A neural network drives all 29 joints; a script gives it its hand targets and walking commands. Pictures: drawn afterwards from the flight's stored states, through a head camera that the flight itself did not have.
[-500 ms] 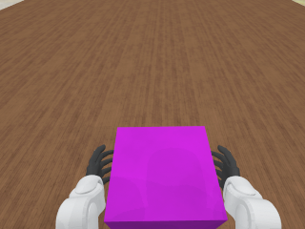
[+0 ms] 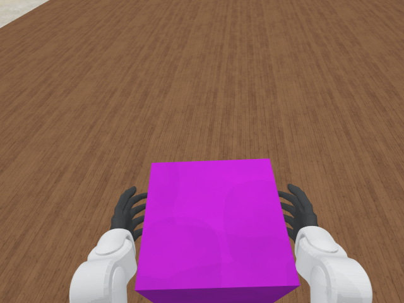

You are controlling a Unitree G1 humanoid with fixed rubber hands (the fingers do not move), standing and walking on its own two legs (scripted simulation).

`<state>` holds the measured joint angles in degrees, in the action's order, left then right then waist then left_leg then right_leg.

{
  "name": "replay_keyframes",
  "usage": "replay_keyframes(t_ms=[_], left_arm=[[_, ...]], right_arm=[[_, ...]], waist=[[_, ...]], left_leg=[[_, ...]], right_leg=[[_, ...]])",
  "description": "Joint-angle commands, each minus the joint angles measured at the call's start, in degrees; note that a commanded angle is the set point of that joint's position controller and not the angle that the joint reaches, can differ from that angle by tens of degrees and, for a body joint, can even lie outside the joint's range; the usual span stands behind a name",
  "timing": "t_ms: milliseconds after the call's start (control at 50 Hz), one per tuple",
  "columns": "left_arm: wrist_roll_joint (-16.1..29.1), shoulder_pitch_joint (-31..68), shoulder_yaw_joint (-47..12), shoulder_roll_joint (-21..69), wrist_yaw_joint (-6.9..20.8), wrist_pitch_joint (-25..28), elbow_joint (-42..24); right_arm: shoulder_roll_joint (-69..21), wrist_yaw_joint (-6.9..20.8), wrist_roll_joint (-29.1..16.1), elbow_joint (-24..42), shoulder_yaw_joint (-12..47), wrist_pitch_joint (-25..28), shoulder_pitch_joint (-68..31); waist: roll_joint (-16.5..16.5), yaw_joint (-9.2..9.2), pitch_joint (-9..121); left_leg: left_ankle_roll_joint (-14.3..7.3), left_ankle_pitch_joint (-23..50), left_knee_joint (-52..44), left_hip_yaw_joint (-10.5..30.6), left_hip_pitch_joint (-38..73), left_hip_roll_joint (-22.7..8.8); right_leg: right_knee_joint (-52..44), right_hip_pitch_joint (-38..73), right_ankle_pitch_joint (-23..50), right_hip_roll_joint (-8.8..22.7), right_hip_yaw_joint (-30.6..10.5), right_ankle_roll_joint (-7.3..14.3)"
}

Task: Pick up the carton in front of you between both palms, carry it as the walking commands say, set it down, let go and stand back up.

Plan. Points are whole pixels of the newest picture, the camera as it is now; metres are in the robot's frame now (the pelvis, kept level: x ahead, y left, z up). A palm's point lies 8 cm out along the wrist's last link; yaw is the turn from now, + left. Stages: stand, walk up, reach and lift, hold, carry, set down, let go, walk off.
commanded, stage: carry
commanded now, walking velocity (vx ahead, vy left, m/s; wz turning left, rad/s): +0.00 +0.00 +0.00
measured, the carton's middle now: (213, 240) +0.25 +0.00 +0.02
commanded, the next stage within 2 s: hold in 1.82 s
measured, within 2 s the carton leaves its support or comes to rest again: neither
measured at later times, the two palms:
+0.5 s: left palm (141, 152) +0.44 +0.16 +0.08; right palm (274, 152) +0.42 -0.14 +0.08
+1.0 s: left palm (154, 163) +0.45 +0.15 +0.02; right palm (276, 163) +0.43 -0.15 +0.02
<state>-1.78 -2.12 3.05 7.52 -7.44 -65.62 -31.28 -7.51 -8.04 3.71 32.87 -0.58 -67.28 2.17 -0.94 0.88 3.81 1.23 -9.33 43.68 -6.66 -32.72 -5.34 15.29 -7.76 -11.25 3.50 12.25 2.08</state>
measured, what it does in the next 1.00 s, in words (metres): walks ahead: left foot, then right foot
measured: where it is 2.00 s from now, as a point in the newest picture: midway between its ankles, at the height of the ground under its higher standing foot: outside the picture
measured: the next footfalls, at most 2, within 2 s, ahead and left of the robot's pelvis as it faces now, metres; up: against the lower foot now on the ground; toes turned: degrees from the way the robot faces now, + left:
left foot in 0.14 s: +0.25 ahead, +0.12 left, +0.00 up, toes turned -11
right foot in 0.30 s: +0.12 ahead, -0.10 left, +0.00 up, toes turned -5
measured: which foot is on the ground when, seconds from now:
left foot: up 0.00-0.12, down 0.14-1.00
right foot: down 0.00-0.18, up 0.20-0.28, down 0.30-1.00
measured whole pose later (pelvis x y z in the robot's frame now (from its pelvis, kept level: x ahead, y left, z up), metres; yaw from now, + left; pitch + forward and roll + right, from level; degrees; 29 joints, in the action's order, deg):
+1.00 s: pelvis +0.18 +0.01 -0.02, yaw -2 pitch +2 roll +1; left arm -11.0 5.7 5.4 7.3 -2.9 -49.9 -1.5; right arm -7.3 -2.6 10.8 2.4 -4.9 -50.0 -4.8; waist 0.6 0.1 6.4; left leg -1.2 -13.6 30.6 -12.0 -19.2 -4.0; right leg 28.2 -7.4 -23.1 2.7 7.1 -0.3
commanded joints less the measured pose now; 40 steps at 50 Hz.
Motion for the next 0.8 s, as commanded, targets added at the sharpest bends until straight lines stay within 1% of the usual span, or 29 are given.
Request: replay_keyframes(t_ms=[0,20,60,80,100,120,140,160,180,200,220,240,280,300,320,340,360,420,460,540,600,680,780], left_arm=[[15.59,18.08,-36.36,43.56,8.51,-0.86,-5.54],[15.05,17.54,-35.88,42.47,8.06,-1.23,-5.52],[14.08,17.15,-35.07,40.47,7.19,-2.11,-5.42],[13.88,17.62,-34.92,39.64,6.79,-2.61,-5.35],[13.78,18.08,-34.91,38.67,6.44,-3.17,-5.11],[13.77,18.63,-34.7,37.44,6.07,-3.75,-4.92],[13.94,19.69,-34.88,36.65,5.68,-4.53,-5.01],[14.5,19.09,-35.97,37.03,5.51,-5.17,-4.79],[15.05,19.51,-36.8,38.5,5.74,-5.17,-5.67],[15.44,20.93,-37.76,41.04,6.2,-4.87,-5.94],[15.5,21.99,-38.1,43.35,6.67,-4.49,-5.57],[15.49,23.13,-38.55,45.65,7.06,-3.95,-5.31],[15.35,22.9,-39.05,48.01,7.59,-3.06,-4.59],[15.11,22.37,-39.08,48.28,7.72,-2.78,-4.47],[14.8,22.89,-38.95,48.52,7.69,-2.4,-4.86],[14.78,23.42,-38.43,47.69,7.63,-2.56,-4.51],[14.46,22.47,-37.84,46.6,7.57,-2.75,-3.88],[12.97,18.21,-36.27,43.86,7.71,-3.11,-0.88],[12.74,18.74,-36.18,43.24,8.11,-2.8,-0.43],[12.41,20.73,-36.53,42.89,9.45,-1.25,0.98],[11.2,21.4,-35.83,41.4,10.38,0.31,3.69],[9.04,22.81,-33.37,39.61,11.51,3.72,8.86],[7.44,25.34,-31.6,40.07,12.58,9.04,13.45]], right_arm=[[-45.92,6.08,-14.88,5.04,37.01,0.5,-19.93],[-44.55,6.03,-15.18,5.33,36.87,0.03,-20.06],[-41.8,5.94,-15.61,5.12,35.95,-0.91,-19.88],[-40.66,5.89,-15.58,4.63,35.27,-1.36,-19.4],[-39.22,5.83,-15.44,4.21,34.38,-1.83,-19.28],[-37.8,5.76,-15.28,3.72,33.44,-2.38,-19.42],[-37.08,5.67,-15.14,2.64,32.48,-2.68,-19.4],[-37.43,5.64,-15.15,1.44,31.93,-2.75,-17.49],[-39.74,5.88,-15.46,1.05,31.64,-2.53,-16.71],[-42.33,6.38,-15.97,1.3,31.76,-2.15,-17.61],[-44.44,6.93,-16.23,1.27,32.13,-1.75,-18.51],[-46.03,7.46,-16.58,1.56,32.51,-1.29,-19.91],[-47.56,8.22,-16.59,1.99,33.27,-0.62,-21.23],[-47.72,8.44,-16.58,1.91,33.57,-0.4,-21.17],[-47.56,8.66,-16.7,3.12,34.27,-0.26,-22.66],[-47.3,8.64,-16.88,2.27,34.38,-0.38,-23.03],[-46.2,8.48,-16.58,2.1,34.28,-0.5,-22.31],[-43.55,8.26,-15.52,0.12,33.8,-1.03,-19.62],[-43.17,8.59,-15.33,-0.37,33.95,-0.89,-20.17],[-43.09,9.78,-14.43,-2.02,34.32,0.52,-21.33],[-41.74,10.64,-12.89,-4.86,33.42,2.08,-21.66],[-40.15,11.6,-10.29,-10.59,30.92,5.53,-22.56],[-40.15,12.45,-8.33,-15.18,28.87,10.89,-24.91]], waist=[[11.94,-0.05,9.02],[11.78,0.14,8.66],[10.9,0.24,7.83],[9.25,-0.32,7.44],[6.87,-0.59,7.28],[4.29,-0.43,8.51],[-4.37,-0.74,12.34],[-10.9,-1.59,17.73],[-11.55,-1.38,18.71],[-9.73,-1.09,18.32],[-8.72,-1.07,17.86],[-8.65,-1.04,17.33],[-7.1,-0.52,18.33],[-5.59,-0.59,18.47],[-2.99,-0.62,17.14],[-0.93,-1.03,16.45],[0.43,-1.13,15.98],[1.45,-1.09,15.83],[1.79,-1.0,15.45],[2.01,-0.91,14.7],[2.12,-0.94,14.35],[2.42,-0.86,13.33],[2.1,-0.68,13.03]], left_leg=[[0.61,6.44,-8.43,-3.63,4.62,2.46],[0.59,8.41,-10.41,-3.98,5.91,2.79],[0.11,12.13,-14.81,-4.63,10.73,2.97],[-0.22,15.84,-19.35,-5.61,15.01,3.08],[-0.16,19.92,-23.76,-6.12,20.22,3.04],[-0.03,28.77,-23.71,-3.34,27.34,-0.42],[-3.87,52.42,-17.98,5.5,37.0,-9.63],[-9.96,59.21,-17.76,13.02,44.58,-15.75],[-12.11,53.05,-21.11,14.89,41.87,-16.62],[-11.17,45.09,-22.8,13.22,39.75,-15.34],[-9.99,37.02,-24.28,11.6,37.19,-13.96],[-8.18,31.36,-24.79,9.3,34.63,-11.9],[-5.7,19.55,-24.13,5.33,30.81,-9.16],[-4.74,15.19,-23.76,3.86,28.51,-7.93],[-3.9,16.69,-21.79,1.39,29.21,-6.58],[-3.65,21.26,-19.62,1.66,28.23,-5.78],[-3.55,25.82,-18.03,1.6,27.48,-5.52],[-3.74,33.8,-13.3,1.23,27.45,-5.33],[-3.71,35.19,-11.84,0.88,26.63,-4.77],[-3.32,32.42,-11.16,0.53,26.16,-4.25],[-3.29,29.52,-11.13,0.54,25.88,-4.19],[-3.22,24.67,-11.66,0.47,24.66,-4.07],[-2.99,22.26,-12.73,0.57,24.79,-4.22]], right_leg=[[-0.96,7.7,36.5,10.3,-0.89,2.38],[-0.09,7.75,36.26,10.16,-0.44,2.07],[3.35,6.41,31.71,9.64,-0.01,1.02],[6.85,4.68,28.13,8.75,0.9,-0.17],[10.53,2.49,26.65,7.82,1.03,-1.6],[14.36,-1.18,20.81,6.67,0.48,-3.66],[22.82,-8.05,3.77,3.95,-0.55,-5.79],[27.66,-13.02,-13.04,1.47,-3.95,-6.21],[28.75,-12.58,-22.49,0.88,-6.62,-5.4],[24.86,-12.05,-24.14,1.46,-8.57,-4.41],[19.29,-10.64,-24.2,1.69,-8.68,-3.85],[14.74,-8.14,-20.18,1.44,-7.96,-3.43],[7.53,-2.66,-5.71,1.27,-6.11,-3.63],[6.2,-0.33,-1.46,2.34,-6.37,-3.94],[5.69,-2.52,0.89,4.68,-8.04,-4.07],[8.03,-1.3,7.55,5.87,-8.34,-3.99],[9.73,-0.89,11.44,6.24,-7.95,-4.0],[11.65,-1.63,19.49,6.11,-7.32,-3.89],[12.76,-1.78,23.49,5.8,-7.18,-3.8],[12.81,-1.92,25.58,5.79,-7.4,-3.71],[12.46,-1.53,25.71,6.01,-7.64,-3.5],[11.75,-1.03,24.64,6.31,-8.0,-3.08],[10.92,-1.28,21.26,6.18,-8.29,-2.57]])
